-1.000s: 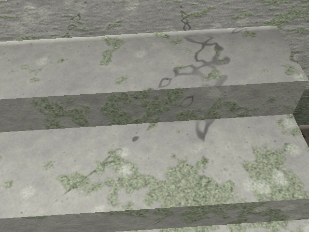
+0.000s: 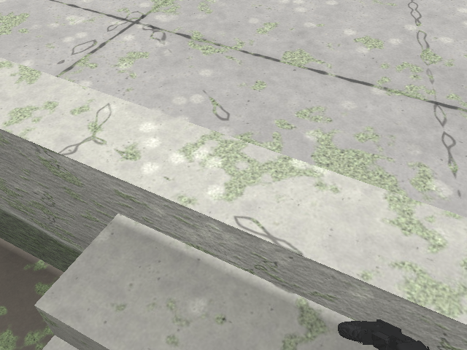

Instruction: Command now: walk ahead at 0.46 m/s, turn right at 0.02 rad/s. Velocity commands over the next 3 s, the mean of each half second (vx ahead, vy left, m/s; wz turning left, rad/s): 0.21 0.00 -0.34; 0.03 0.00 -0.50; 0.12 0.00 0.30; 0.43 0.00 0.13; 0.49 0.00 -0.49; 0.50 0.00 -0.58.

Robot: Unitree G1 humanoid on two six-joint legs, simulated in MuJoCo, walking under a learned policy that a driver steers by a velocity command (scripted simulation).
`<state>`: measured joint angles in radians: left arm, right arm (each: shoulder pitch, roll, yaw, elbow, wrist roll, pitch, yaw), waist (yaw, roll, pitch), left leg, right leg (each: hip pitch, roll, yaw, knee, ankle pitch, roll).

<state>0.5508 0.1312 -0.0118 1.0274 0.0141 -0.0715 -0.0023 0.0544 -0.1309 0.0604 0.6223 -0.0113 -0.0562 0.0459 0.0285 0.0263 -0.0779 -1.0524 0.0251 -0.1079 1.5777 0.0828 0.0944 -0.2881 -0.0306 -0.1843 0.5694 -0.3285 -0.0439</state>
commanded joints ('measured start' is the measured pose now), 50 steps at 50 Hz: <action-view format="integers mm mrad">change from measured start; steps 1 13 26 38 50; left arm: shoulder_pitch -113 -72 -514 -375 -482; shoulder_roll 123 21 -5 336 62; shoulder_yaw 19 31 -47 71 -10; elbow -121 -191 -595 -570 -565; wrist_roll -14 -13 -14 30 31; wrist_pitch -51 -31 91 77 48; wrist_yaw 16 3 35 14 73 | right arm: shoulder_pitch -24 398 173 217 329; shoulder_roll -64 -278 -230 -148 -174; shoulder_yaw -9 -117 -106 -114 -103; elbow -22 136 189 101 -68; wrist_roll -10 -68 -27 26 -13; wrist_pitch -7 9 72 49 170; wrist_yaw -9 -90 -117 -32 -126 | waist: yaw -42 -133 45 35 -99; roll -55 181 76 -315 -166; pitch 37 -377 23 -369 53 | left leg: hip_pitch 200 1445 862 309 268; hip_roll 70 502 286 -63 -144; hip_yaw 134 -255 191 -36 3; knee -288 -1047 -1310 135 256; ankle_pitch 99 1167 -28 -464 -280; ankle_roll -71 239 51 -138 -181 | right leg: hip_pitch -78 -569 -973 96 -308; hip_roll -183 83 -66 -272 -223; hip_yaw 239 325 227 1010 372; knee -389 1121 1514 -85 262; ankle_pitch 213 -298 64 -2 -142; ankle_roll -161 79 134 -276 -85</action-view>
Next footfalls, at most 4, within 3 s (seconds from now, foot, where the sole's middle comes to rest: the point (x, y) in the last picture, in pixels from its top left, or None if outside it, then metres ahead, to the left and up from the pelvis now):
0.22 left None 0.24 0.14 -0.77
0.68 right None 0.22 -0.22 -0.59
1.26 left None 0.28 0.08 -0.54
1.44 left None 0.14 0.15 -0.77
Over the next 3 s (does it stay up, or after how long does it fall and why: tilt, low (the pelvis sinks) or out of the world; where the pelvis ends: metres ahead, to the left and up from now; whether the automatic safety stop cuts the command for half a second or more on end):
stays up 1.05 -0.07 0.37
